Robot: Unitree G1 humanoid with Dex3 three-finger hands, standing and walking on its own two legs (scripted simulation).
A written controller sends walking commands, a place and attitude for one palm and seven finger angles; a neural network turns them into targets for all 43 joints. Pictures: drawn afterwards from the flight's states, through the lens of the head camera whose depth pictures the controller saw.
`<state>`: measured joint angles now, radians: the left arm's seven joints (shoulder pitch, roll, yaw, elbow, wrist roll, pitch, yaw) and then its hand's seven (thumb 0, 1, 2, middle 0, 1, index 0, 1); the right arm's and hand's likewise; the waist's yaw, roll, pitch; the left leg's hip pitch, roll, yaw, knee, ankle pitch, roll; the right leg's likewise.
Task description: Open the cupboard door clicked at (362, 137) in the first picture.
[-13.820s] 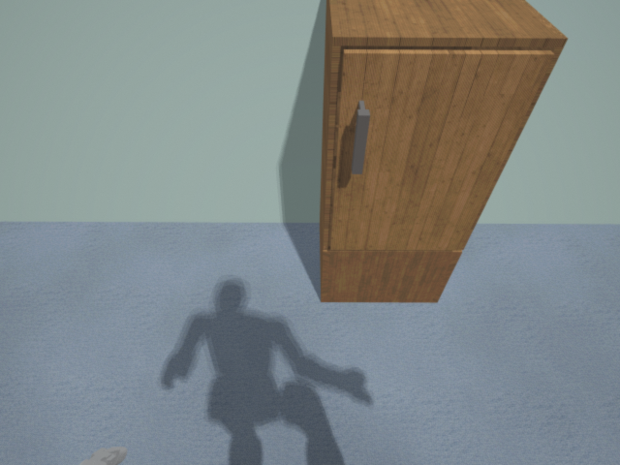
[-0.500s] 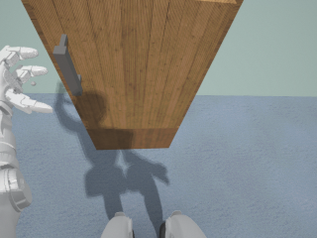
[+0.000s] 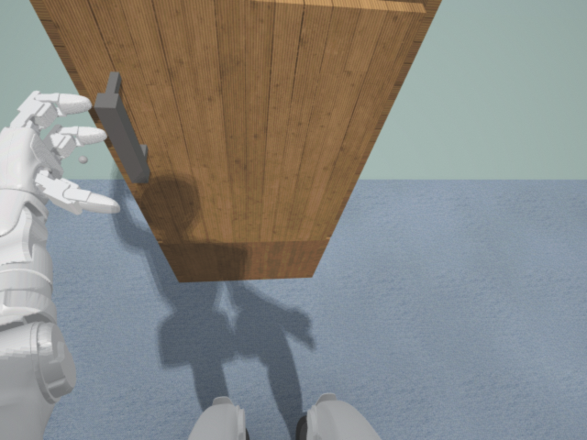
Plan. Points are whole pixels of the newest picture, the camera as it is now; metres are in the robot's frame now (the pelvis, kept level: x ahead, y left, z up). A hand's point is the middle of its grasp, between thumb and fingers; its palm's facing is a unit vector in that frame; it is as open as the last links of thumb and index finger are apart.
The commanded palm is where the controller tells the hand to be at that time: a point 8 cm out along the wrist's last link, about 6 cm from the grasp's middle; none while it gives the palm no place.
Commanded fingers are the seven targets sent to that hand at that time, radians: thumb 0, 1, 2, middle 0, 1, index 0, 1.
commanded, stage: slide the fingers in behind the handle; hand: left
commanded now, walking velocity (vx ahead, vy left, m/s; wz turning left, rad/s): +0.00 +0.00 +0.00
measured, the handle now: (128, 131) +0.51 +0.21 +0.06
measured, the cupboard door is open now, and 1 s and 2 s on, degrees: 0 0 0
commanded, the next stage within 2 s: close the thumb around the handle in 1.22 s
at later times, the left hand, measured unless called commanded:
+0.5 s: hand (118, 160) +0.46 +0.21 +0.07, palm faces +0.02 -1.00 -0.01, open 14.0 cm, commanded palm +0.43 +0.26 +0.07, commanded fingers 0.00 -0.50 0.30 -0.30 -1.20 -0.30 -1.20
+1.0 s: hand (139, 159) +0.47 +0.19 +0.06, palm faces +0.05 -1.00 -0.02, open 13.9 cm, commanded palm +0.44 +0.24 +0.07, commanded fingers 0.00 -0.50 0.30 -0.30 -1.20 -0.30 -1.20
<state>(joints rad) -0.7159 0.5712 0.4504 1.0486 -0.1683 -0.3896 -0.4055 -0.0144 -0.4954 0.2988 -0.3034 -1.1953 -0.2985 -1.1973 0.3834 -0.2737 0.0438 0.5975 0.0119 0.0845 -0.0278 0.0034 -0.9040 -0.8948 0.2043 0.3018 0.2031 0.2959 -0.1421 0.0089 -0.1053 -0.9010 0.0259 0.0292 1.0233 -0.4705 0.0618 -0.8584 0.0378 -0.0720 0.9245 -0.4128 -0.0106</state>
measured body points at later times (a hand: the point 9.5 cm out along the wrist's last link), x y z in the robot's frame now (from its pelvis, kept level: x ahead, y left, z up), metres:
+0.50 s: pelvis +0.00 -0.01 +0.00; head +0.11 +0.01 +0.43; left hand +0.45 +0.26 +0.07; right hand +0.04 -0.28 -0.11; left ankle +0.00 +0.07 -0.67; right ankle +0.01 -0.12 -0.67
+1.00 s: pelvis +0.00 -0.02 +0.00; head +0.11 +0.00 +0.43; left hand +0.46 +0.24 +0.07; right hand +0.03 -0.28 -0.12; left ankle +0.00 +0.07 -0.67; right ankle +0.01 -0.12 -0.67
